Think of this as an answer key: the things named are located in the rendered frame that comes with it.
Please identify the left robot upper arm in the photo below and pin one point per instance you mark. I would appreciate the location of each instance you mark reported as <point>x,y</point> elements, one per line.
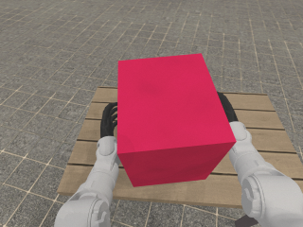
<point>84,213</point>

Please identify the carton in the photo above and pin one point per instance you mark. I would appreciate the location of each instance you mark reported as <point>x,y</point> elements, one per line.
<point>171,125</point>

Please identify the right robot upper arm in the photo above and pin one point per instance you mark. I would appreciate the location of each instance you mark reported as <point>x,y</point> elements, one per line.
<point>274,201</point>

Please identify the right robot forearm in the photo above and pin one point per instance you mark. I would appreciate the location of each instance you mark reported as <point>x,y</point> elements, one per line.
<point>245,158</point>

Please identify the table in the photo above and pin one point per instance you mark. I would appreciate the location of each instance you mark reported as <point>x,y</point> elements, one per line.
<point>220,189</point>

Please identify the right robot hand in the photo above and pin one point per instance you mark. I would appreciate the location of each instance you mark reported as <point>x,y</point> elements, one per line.
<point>228,109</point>

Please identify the left robot forearm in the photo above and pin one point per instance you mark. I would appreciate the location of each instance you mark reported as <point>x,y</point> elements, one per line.
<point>101,181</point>

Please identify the left robot hand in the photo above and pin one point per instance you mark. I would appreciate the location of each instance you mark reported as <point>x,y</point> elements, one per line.
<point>106,124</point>

